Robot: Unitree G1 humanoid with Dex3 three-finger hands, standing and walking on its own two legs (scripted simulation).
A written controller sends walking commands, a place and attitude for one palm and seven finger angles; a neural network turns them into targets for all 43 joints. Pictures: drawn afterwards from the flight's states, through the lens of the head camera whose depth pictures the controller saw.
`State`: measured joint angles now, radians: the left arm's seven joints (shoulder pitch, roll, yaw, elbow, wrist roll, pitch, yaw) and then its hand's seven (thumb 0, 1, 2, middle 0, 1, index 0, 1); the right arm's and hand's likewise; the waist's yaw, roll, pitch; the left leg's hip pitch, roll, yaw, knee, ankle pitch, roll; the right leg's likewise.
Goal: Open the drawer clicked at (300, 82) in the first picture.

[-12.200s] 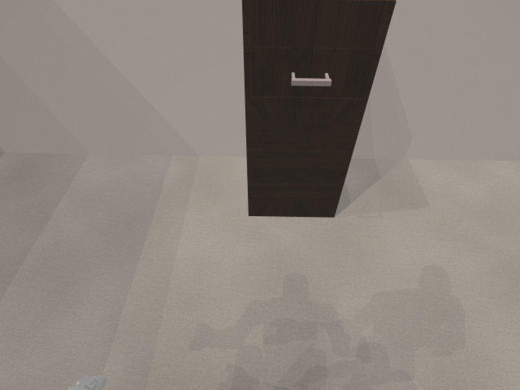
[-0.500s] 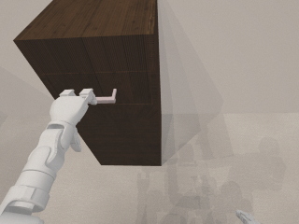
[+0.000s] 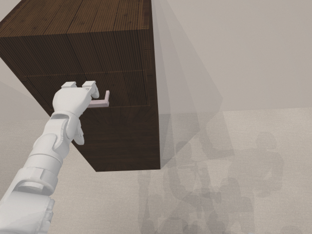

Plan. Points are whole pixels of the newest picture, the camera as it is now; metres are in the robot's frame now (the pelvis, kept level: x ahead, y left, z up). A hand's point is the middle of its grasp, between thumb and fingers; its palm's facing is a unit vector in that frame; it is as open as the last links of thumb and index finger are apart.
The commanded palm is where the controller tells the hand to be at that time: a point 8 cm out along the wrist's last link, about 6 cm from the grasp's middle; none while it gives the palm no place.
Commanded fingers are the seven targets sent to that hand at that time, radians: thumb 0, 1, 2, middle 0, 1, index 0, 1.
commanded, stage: move the hooked fingers above the handle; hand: left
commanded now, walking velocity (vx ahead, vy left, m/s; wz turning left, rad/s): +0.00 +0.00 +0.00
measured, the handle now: (90, 99) +0.53 +0.25 +0.00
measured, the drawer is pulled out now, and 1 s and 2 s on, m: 0.00 0.00 0.00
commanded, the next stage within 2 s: lower the fingers behind the handle in 1.54 s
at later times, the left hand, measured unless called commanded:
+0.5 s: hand (87, 100) +0.48 +0.23 +0.05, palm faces -0.05 -0.01 -1.00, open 13.8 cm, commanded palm +0.46 +0.25 +0.10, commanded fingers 0.00 -0.50 0.30 -0.30 -1.20 -0.30 -1.20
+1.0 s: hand (84, 97) +0.49 +0.25 +0.05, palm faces +0.00 -0.03 -1.00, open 13.7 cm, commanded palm +0.47 +0.26 +0.11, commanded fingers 0.00 -0.50 0.30 -0.30 -1.20 -0.30 -1.20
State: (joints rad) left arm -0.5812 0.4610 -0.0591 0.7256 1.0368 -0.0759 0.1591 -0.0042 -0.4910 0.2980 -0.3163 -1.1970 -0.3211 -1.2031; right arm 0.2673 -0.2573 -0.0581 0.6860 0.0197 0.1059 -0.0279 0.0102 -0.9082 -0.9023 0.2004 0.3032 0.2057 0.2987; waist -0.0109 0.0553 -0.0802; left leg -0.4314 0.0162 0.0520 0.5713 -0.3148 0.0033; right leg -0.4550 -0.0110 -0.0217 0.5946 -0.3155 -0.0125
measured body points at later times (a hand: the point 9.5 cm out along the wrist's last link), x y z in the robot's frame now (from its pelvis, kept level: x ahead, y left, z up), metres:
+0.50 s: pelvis -0.01 +0.00 -0.01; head +0.08 -0.01 +0.43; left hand +0.47 +0.23 +0.10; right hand +0.01 -0.28 -0.14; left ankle -0.03 +0.12 -0.73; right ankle -0.02 -0.11 -0.73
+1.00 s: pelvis +0.00 +0.02 -0.02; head +0.09 +0.02 +0.42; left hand +0.49 +0.24 +0.10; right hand +0.01 -0.26 -0.14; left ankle -0.03 +0.12 -0.73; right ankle -0.02 -0.11 -0.73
